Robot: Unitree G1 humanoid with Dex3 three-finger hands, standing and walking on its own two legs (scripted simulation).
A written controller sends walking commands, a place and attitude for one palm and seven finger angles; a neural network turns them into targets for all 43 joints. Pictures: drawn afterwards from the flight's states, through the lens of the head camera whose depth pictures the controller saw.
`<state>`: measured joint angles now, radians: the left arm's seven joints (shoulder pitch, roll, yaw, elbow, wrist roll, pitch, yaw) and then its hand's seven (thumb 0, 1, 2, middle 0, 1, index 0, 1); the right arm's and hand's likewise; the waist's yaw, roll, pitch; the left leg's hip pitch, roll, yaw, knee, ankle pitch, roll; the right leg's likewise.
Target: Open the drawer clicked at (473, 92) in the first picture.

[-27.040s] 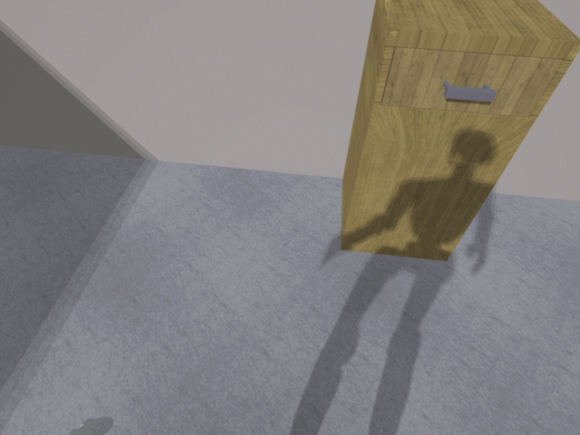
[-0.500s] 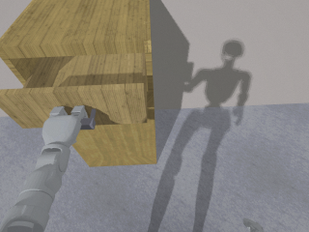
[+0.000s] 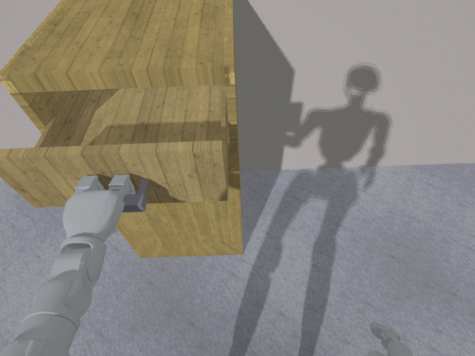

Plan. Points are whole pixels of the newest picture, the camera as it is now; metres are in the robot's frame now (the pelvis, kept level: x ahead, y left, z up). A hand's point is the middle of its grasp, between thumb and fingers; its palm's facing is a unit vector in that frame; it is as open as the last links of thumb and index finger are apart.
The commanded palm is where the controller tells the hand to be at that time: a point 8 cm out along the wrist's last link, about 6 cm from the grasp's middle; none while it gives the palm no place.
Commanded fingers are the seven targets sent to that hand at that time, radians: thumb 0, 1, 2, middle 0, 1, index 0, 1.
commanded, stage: pull the drawer open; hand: left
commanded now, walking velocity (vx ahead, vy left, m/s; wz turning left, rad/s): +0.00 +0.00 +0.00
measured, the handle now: (113, 194) +0.38 +0.25 +0.04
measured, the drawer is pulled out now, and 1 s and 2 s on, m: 0.17 0.25 0.28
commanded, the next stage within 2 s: open the thumb to release the handle in 1.68 s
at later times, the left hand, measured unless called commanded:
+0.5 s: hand (104, 243) +0.29 +0.25 +0.02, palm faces +0.02 -0.03 -1.00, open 5.5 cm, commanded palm +0.26 +0.26 +0.06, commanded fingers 0.00 0.90 0.90 -0.40 -1.35 -0.40 -1.35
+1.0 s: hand (99, 264) +0.26 +0.25 +0.02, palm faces +0.02 -0.03 -1.00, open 5.5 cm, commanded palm +0.22 +0.25 +0.06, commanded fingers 0.00 0.90 0.90 -0.40 -1.35 -0.40 -1.35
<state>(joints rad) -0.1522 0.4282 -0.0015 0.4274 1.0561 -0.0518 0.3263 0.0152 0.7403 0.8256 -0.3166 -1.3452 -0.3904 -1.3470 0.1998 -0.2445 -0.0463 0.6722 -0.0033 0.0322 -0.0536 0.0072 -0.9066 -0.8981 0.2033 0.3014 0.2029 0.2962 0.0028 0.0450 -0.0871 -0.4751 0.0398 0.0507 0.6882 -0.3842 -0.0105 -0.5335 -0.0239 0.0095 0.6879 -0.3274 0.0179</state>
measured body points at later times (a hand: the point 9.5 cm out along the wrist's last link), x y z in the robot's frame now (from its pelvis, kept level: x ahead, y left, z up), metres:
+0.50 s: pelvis +0.00 +0.00 +0.00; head +0.04 -0.02 +0.45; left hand +0.29 +0.25 +0.07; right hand +0.16 -0.24 -0.12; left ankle -0.03 +0.12 -0.72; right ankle +0.00 -0.13 -0.72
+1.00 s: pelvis +0.00 -0.01 +0.00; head +0.03 -0.03 +0.45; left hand +0.25 +0.25 +0.07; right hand +0.18 -0.24 -0.11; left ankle -0.03 +0.12 -0.72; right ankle +0.00 -0.13 -0.72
